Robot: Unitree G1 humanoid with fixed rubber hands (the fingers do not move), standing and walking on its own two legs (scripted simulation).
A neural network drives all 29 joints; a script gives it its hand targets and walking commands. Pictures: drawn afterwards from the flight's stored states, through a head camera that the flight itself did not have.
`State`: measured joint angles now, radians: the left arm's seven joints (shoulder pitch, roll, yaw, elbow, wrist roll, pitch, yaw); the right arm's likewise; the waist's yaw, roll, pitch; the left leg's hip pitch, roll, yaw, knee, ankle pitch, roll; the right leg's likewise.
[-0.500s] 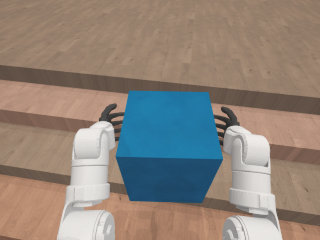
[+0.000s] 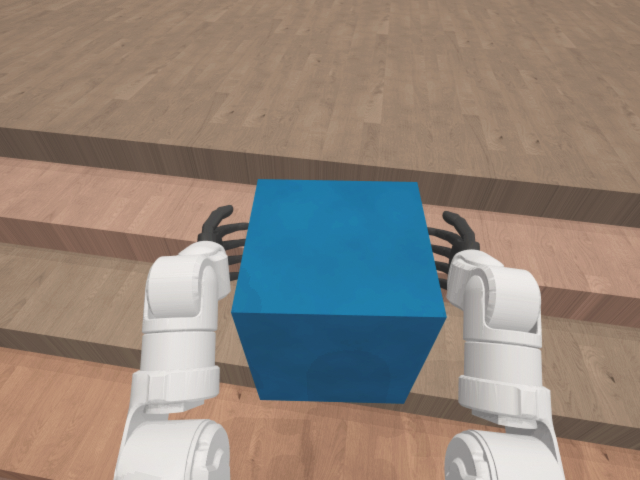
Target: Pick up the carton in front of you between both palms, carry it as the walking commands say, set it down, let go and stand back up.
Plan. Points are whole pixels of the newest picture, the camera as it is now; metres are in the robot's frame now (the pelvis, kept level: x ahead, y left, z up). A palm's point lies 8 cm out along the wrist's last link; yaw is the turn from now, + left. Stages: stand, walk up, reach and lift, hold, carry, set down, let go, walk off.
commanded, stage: carry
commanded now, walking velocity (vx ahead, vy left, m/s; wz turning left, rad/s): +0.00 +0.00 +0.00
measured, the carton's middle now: (334, 296) +0.35 +0.00 +0.04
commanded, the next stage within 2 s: none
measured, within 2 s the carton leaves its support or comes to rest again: neither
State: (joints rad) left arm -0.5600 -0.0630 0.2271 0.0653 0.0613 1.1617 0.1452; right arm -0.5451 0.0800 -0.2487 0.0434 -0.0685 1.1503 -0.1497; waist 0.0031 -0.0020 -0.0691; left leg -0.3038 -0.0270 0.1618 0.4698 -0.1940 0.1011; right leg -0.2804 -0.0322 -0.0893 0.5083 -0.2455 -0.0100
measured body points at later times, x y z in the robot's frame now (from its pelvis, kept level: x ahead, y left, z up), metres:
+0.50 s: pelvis +0.04 -0.03 +0.00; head +0.03 -0.04 +0.45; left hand +0.41 +0.12 +0.17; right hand +0.40 -0.19 +0.16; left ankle +0.04 +0.06 -0.74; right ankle +0.01 -0.12 -0.74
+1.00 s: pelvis +0.26 +0.00 +0.08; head +0.33 -0.02 +0.52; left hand +0.66 +0.10 +0.20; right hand +0.61 -0.20 +0.19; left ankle +0.33 +0.07 -0.60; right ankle +0.14 -0.10 -0.43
